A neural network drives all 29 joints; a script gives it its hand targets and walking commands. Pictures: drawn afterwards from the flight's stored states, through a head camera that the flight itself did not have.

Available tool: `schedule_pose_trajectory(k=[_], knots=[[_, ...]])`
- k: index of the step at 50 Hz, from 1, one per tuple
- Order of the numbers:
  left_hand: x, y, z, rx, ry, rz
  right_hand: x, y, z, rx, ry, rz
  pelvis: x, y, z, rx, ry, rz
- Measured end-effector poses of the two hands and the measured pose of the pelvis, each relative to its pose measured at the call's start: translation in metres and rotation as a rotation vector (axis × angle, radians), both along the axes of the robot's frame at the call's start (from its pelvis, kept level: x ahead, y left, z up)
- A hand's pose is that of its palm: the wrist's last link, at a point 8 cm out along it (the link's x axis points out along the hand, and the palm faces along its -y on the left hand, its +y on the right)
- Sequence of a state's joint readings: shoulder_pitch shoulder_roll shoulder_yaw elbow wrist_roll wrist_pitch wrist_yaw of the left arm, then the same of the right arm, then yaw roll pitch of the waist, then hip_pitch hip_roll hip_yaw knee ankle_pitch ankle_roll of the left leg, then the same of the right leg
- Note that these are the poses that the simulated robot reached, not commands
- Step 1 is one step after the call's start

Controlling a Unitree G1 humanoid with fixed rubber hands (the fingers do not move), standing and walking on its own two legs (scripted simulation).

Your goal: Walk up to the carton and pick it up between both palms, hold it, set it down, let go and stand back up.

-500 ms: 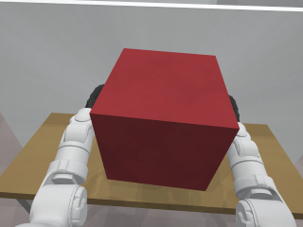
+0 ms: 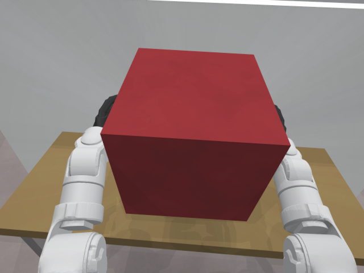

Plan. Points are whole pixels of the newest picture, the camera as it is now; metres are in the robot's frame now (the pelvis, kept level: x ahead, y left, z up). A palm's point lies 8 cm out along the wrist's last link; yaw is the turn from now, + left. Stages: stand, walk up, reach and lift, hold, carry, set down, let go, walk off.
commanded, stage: reach and lift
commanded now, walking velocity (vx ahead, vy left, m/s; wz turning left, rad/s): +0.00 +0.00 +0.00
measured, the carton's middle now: (191, 132) +0.41 -0.01 +0.15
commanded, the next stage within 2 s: hold in 0.32 s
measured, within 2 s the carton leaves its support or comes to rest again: neither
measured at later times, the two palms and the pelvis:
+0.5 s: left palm (102, 130) +0.36 +0.18 +0.19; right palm (276, 135) +0.37 -0.19 +0.18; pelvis +0.00 +0.00 +0.00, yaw +0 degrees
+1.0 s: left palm (98, 128) +0.35 +0.18 +0.21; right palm (280, 131) +0.36 -0.19 +0.20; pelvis -0.01 +0.00 +0.00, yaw +0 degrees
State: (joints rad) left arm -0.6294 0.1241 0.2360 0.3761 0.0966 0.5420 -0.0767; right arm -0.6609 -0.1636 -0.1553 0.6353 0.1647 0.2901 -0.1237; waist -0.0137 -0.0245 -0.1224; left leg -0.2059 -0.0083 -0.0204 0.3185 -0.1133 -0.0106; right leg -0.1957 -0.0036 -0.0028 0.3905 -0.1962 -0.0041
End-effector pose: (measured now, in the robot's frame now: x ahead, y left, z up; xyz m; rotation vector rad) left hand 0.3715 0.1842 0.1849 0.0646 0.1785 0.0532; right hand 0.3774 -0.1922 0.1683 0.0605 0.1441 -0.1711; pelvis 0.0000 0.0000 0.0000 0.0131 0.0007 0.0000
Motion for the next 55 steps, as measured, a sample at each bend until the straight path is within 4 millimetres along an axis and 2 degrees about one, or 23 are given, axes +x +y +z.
schedule_pose_trajectory(k=[24, 33, 55], knots=[[-0.009, 0.000, 0.005, -0.007, 0.019, 0.015, -0.004, 0.000, 0.010, -0.002, 0.019, 0.015, -0.004, 0.001, 0.000, -0.001, -0.013, 0.000], [-0.011, 0.000, 0.014, -0.008, -0.004, 0.023, -0.004, 0.000, 0.019, 0.012, -0.004, 0.020, -0.004, 0.001, 0.000, -0.001, -0.014, 0.000], [-0.026, 0.001, 0.022, -0.016, 0.000, 0.028, -0.017, 0.001, 0.030, 0.008, 0.002, 0.024, -0.013, 0.002, 0.000, -0.002, -0.028, 0.000]])
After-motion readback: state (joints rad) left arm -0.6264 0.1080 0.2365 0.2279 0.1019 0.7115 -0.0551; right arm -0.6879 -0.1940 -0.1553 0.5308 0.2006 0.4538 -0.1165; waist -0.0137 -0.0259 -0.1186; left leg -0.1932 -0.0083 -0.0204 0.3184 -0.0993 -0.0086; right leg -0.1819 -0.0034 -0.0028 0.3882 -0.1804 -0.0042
